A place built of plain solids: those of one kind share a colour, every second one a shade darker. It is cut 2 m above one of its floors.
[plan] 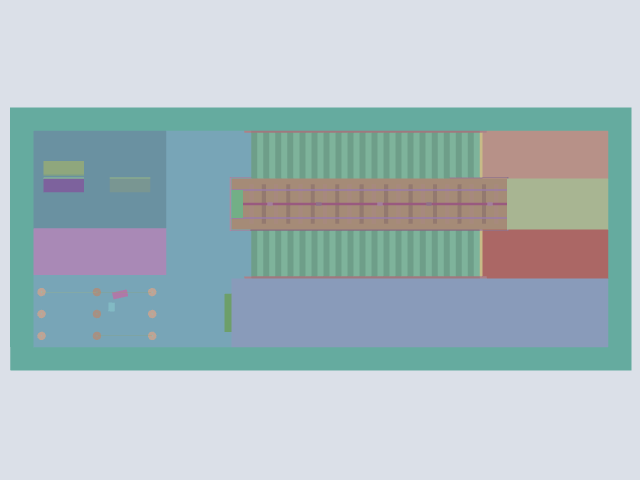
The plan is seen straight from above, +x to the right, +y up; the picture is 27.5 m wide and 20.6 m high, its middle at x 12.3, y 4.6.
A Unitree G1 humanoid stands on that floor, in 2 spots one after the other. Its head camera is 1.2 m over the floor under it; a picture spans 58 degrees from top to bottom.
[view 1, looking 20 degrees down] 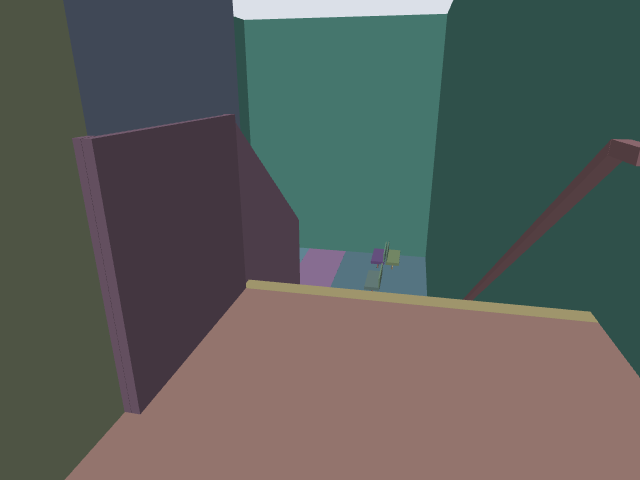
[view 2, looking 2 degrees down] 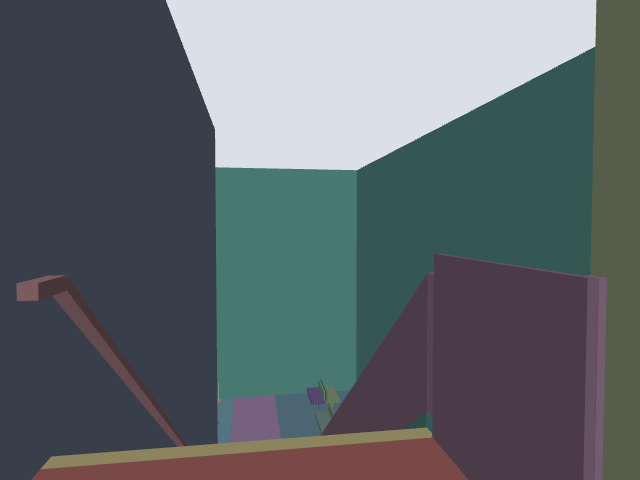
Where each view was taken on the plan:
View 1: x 21.55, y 8.26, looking -168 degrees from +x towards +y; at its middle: wall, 23.45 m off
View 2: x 21.55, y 3.98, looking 171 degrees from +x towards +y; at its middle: wall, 21.83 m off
